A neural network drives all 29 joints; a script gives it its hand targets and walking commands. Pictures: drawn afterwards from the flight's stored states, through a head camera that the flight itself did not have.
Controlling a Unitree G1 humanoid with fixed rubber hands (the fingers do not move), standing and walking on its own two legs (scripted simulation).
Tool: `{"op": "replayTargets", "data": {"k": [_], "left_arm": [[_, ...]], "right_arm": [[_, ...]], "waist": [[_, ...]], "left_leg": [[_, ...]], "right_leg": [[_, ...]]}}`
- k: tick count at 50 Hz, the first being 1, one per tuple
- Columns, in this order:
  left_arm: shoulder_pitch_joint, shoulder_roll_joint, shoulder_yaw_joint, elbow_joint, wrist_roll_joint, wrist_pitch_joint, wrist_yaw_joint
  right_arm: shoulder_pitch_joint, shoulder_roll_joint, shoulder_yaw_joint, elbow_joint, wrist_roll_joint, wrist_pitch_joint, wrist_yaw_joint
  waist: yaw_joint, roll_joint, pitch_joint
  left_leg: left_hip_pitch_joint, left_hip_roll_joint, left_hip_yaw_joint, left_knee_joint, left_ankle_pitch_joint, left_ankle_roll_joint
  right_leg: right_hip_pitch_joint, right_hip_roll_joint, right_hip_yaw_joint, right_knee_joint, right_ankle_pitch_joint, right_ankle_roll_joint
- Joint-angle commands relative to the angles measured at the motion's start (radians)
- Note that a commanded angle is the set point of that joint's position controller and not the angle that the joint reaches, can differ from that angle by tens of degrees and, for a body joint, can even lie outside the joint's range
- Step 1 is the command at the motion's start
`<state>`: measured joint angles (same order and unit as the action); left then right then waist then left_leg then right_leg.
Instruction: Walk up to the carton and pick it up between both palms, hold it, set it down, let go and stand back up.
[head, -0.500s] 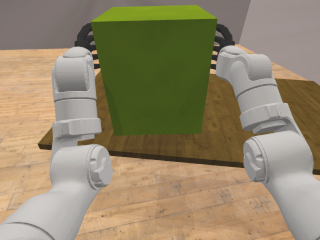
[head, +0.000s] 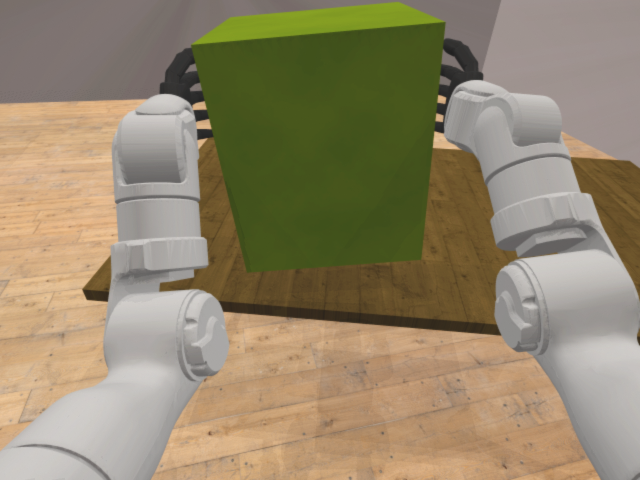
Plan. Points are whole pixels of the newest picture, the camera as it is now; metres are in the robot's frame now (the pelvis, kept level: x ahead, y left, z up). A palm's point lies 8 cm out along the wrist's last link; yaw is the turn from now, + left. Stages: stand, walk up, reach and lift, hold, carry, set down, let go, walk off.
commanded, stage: hold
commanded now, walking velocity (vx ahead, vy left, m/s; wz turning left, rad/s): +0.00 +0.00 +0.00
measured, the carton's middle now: (323, 135) +0.40 +0.00 +0.30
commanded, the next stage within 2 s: none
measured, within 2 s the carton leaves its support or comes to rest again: neither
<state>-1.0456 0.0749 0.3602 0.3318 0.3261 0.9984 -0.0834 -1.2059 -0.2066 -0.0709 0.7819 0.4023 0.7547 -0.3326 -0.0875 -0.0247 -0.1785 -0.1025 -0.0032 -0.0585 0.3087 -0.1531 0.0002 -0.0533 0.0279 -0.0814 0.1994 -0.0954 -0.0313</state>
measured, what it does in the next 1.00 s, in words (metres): stands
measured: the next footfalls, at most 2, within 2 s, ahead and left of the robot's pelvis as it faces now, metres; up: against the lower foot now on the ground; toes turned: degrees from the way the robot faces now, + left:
none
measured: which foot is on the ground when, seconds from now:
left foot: down 0.00-1.00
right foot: down 0.00-1.00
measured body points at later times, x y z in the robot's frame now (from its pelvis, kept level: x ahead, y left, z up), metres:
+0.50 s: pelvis -0.01 -0.02 +0.00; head -0.09 +0.01 +0.44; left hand +0.37 +0.16 +0.34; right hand +0.38 -0.15 +0.35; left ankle +0.01 +0.12 -0.75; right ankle +0.01 -0.10 -0.75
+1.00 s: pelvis +0.00 +0.00 +0.00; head -0.09 +0.02 +0.44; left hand +0.38 +0.15 +0.33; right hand +0.38 -0.16 +0.34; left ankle +0.01 +0.12 -0.75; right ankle +0.01 -0.10 -0.75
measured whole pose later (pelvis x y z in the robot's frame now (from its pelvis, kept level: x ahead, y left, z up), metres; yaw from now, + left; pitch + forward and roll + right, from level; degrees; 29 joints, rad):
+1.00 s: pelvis +0.00 +0.00 +0.00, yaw +0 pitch -3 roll -1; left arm -1.02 0.06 0.36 0.29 0.32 0.99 -0.06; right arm -1.16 -0.21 -0.03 0.72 0.41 0.74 -0.34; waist -0.09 -0.02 -0.16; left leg -0.10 0.00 -0.05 0.30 -0.15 0.00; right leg -0.05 0.03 -0.07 0.19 -0.08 -0.03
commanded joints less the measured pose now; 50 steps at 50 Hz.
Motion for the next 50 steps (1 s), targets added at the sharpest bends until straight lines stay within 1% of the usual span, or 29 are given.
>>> {"op": "replayTargets", "data": {"k": [1, 4, 6, 11, 12, 14, 15, 16, 18, 20, 21, 22, 23, 24, 25, 27, 28, 29, 31, 32, 35, 39, 41, 44, 45, 46, 48, 49, 50], "left_arm": [[-0.674, -0.421, -0.294, -0.207, -0.227, -0.08, -0.177], [-0.619, -0.399, -0.26, -0.162, -0.214, -0.076, -0.195], [-0.608, -0.407, -0.271, -0.157, -0.215, -0.068, -0.194], [-0.643, -0.406, -0.26, -0.127, -0.226, -0.072, -0.188], [-0.652, -0.413, -0.272, -0.134, -0.224, -0.082, -0.181], [-0.712, -0.414, -0.279, -0.165, -0.232, -0.094, -0.166], [-0.702, -0.434, -0.281, -0.128, -0.233, -0.09, -0.162], [-0.712, -0.414, -0.251, -0.103, -0.241, -0.096, -0.164], [-0.744, -0.432, -0.292, -0.129, -0.246, -0.093, -0.157], [-0.707, -0.43, -0.248, -0.06, -0.234, -0.085, -0.171], [-0.709, -0.424, -0.261, -0.065, -0.235, -0.084, -0.173], [-0.715, -0.408, -0.234, -0.055, -0.226, -0.091, -0.179], [-0.703, -0.416, -0.237, -0.063, -0.22, -0.09, -0.187], [-0.681, -0.408, -0.211, -0.035, -0.215, -0.095, -0.195], [-0.691, -0.397, -0.228, -0.064, -0.215, -0.097, -0.202], [-0.684, -0.376, -0.234, -0.077, -0.215, -0.088, -0.214], [-0.68, -0.37, -0.222, -0.07, -0.213, -0.086, -0.218], [-0.681, -0.39, -0.26, -0.104, -0.224, -0.082, -0.219], [-0.698, -0.387, -0.258, -0.11, -0.216, -0.075, -0.221], [-0.7, -0.406, -0.282, -0.137, -0.225, -0.075, -0.221], [-0.653, -0.416, -0.267, -0.043, -0.204, -0.061, -0.218], [-0.667, -0.455, -0.283, -0.091, -0.215, -0.085, -0.195], [-0.657, -0.455, -0.279, -0.119, -0.219, -0.088, -0.187], [-0.68, -0.452, -0.308, -0.173, -0.25, -0.091, -0.176], [-0.677, -0.468, -0.331, -0.197, -0.262, -0.091, -0.177], [-0.695, -0.458, -0.333, -0.226, -0.265, -0.09, -0.171], [-0.699, -0.45, -0.301, -0.172, -0.242, -0.076, -0.168], [-0.657, -0.436, -0.283, -0.148, -0.242, -0.071, -0.167], [-0.649, -0.423, -0.276, -0.141, -0.235, -0.065, -0.167]], "right_arm": [[-0.652, 0.354, 0.152, -0.273, 0.145, -0.053, 0.097], [-0.592, 0.367, 0.185, -0.295, 0.151, -0.051, 0.079], [-0.61, 0.365, 0.183, -0.325, 0.15, -0.055, 0.077], [-0.643, 0.383, 0.172, -0.293, 0.137, -0.059, 0.083], [-0.64, 0.391, 0.176, -0.312, 0.138, -0.066, 0.086], [-0.692, 0.443, 0.202, -0.342, 0.153, -0.069, 0.085], [-0.715, 0.439, 0.189, -0.353, 0.148, -0.068, 0.086], [-0.713, 0.444, 0.172, -0.321, 0.127, -0.066, 0.082], [-0.71, 0.434, 0.151, -0.287, 0.126, -0.06, 0.086], [-0.694, 0.428, 0.129, -0.256, 0.115, -0.056, 0.085], [-0.701, 0.417, 0.128, -0.252, 0.102, -0.057, 0.082], [-0.653, 0.428, 0.112, -0.231, 0.096, -0.053, 0.079], [-0.671, 0.432, 0.116, -0.281, 0.094, -0.058, 0.073], [-0.661, 0.441, 0.115, -0.277, 0.099, -0.055, 0.066], [-0.654, 0.427, 0.109, -0.266, 0.096, -0.055, 0.058], [-0.654, 0.395, 0.123, -0.289, 0.098, -0.046, 0.047], [-0.619, 0.389, 0.103, -0.23, 0.093, -0.036, 0.047], [-0.616, 0.382, 0.11, -0.257, 0.111, -0.042, 0.05], [-0.619, 0.383, 0.113, -0.243, 0.111, -0.045, 0.056], [-0.618, 0.378, 0.106, -0.238, 0.117, -0.048, 0.06], [-0.613, 0.333, 0.08, -0.191, 0.096, -0.047, 0.077], [-0.602, 0.336, 0.081, -0.143, 0.1, -0.063, 0.103], [-0.641, 0.36, 0.117, -0.226, 0.114, -0.074, 0.104], [-0.662, 0.37, 0.141, -0.284, 0.122, -0.073, 0.1], [-0.657, 0.378, 0.154, -0.33, 0.133, -0.074, 0.1], [-0.683, 0.414, 0.18, -0.341, 0.151, -0.071, 0.093], [-0.679, 0.39, 0.161, -0.304, 0.137, -0.057, 0.095], [-0.656, 0.373, 0.15, -0.298, 0.125, -0.053, 0.093], [-0.648, 0.38, 0.173, -0.29, 0.142, -0.052, 0.094]], "waist": [[0.009, 0.096, -0.351], [0.012, 0.027, -0.311], [0.02, 0.04, -0.286], [0.027, -0.026, -0.261], [0.027, -0.011, -0.273], [0.051, -0.035, -0.323], [0.044, -0.018, -0.294], [0.047, -0.043, -0.288], [0.022, 0.033, -0.297], [0.034, 0.014, -0.269], [0.023, 0.037, -0.301], [0.024, 0.004, -0.303], [0.002, 0.012, -0.311], [0.019, 0.008, -0.323], [-0.003, 0.029, -0.338], [0.007, 0.041, -0.353], [-0.001, 0.062, -0.318], [-0.016, 0.099, -0.304], [-0.003, 0.097, -0.266], [-0.024, 0.127, -0.261], [-0.023, 0.159, -0.181], [-0.03, 0.153, -0.178], [0.0, 0.108, -0.265], [-0.001, 0.075, -0.305], [-0.017, 0.068, -0.337], [-0.003, 0.051, -0.372], [0.02, 0.069, -0.282], [0.013, 0.054, -0.282], [0.041, 0.03, -0.28]], "left_leg": [[0.032, -0.013, 0.026, -0.045, 0.299, -0.051], [0.062, -0.034, 0.035, -0.025, 0.353, -0.035], [0.073, -0.033, 0.033, -0.036, 0.301, -0.035], [-0.011, -0.029, 0.043, -0.053, 0.184, -0.018], [-0.005, -0.023, 0.034, -0.055, 0.134, -0.018], [-0.011, -0.031, 0.05, -0.035, 0.152, 0.0], [-0.002, -0.038, 0.06, -0.026, 0.139, 0.001], [-0.013, -0.043, 0.059, -0.028, 0.102, 0.007], [-0.002, -0.031, 0.054, -0.024, 0.126, -0.007], [-0.025, -0.037, 0.048, -0.024, 0.086, -0.005], [-0.029, -0.034, 0.049, -0.027, 0.082, -0.009], [-0.015, -0.041, 0.062, -0.026, 0.091, 0.0], [-0.006, -0.052, 0.064, -0.008, 0.147, -0.005], [0.017, -0.052, 0.057, -0.013, 0.16, 0.0], [0.02, -0.053, 0.059, -0.012, 0.2, -0.006], [0.049, -0.047, 0.053, -0.016, 0.249, -0.005], [0.043, -0.039, 0.041, -0.022, 0.233, -0.017], [0.048, -0.032, 0.037, -0.019, 0.239, -0.029], [0.024, -0.029, 0.043, -0.036, 0.197, -0.034], [-0.002, -0.027, 0.039, -0.032, 0.205, -0.037], [-0.085, -0.005, 0.015, -0.084, 0.06, -0.041], [-0.114, 0.01, 0.002, -0.113, 0.031, -0.063], [-0.079, 0.008, 0.004, -0.092, 0.122, -0.049], [-0.007, -0.004, 0.016, -0.056, 0.233, -0.051], [0.023, -0.005, 0.013, -0.038, 0.232, -0.046], [0.044, -0.013, 0.025, -0.03, 0.296, -0.044], [0.011, -0.018, 0.019, -0.037, 0.214, -0.038], [0.013, -0.02, 0.025, -0.042, 0.213, -0.037], [0.004, -0.018, 0.024, -0.05, 0.212, -0.027]], "right_leg": [[0.214, 0.031, 0.023, 0.024, 0.223, 0.031], [0.231, 0.003, 0.027, 0.0, 0.298, 0.047], [0.188, 0.007, 0.028, -0.002, 0.236, 0.04], [0.175, -0.001, 0.021, -0.007, 0.127, 0.053], [0.162, 0.006, 0.02, 0.004, 0.086, 0.052], [0.138, -0.002, 0.03, 0.006, 0.077, 0.063], [0.115, -0.004, 0.03, 0.0, 0.055, 0.068], [0.12, -0.013, 0.036, -0.005, 0.039, 0.074], [0.098, 0.001, 0.036, 0.001, 0.038, 0.051], [0.111, -0.005, 0.035, 0.001, 0.026, 0.06], [0.118, -0.006, 0.034, 0.002, 0.02, 0.06], [0.101, -0.018, 0.041, -0.01, 0.03, 0.071], [0.121, -0.022, 0.041, -0.011, 0.076, 0.072], [0.124, -0.027, 0.041, -0.013, 0.115, 0.076], [0.133, -0.024, 0.044, -0.003, 0.16, 0.075], [0.173, -0.021, 0.041, -0.003, 0.204, 0.067], [0.161, -0.019, 0.034, -0.003, 0.176, 0.061], [0.148, -0.008, 0.034, 0.001, 0.177, 0.049], [0.136, -0.009, 0.034, -0.004, 0.152, 0.049], [0.142, 0.0, 0.032, 0.006, 0.163, 0.042], [0.192, 0.01, 0.022, 0.012, 0.093, 0.035], [0.229, 0.035, 0.022, 0.035, 0.11, 0.025], [0.263, 0.029, 0.026, 0.035, 0.176, 0.023], [0.203, 0.032, 0.014, 0.015, 0.182, 0.029], [0.2, 0.03, 0.023, 0.02, 0.201, 0.033], [0.197, 0.032, 0.025, 0.012, 0.224, 0.037], [0.179, 0.02, 0.022, 0.012, 0.152, 0.037], [0.188, 0.014, 0.023, 0.007, 0.147, 0.04], [0.201, 0.016, 0.029, 0.004, 0.157, 0.047]]}}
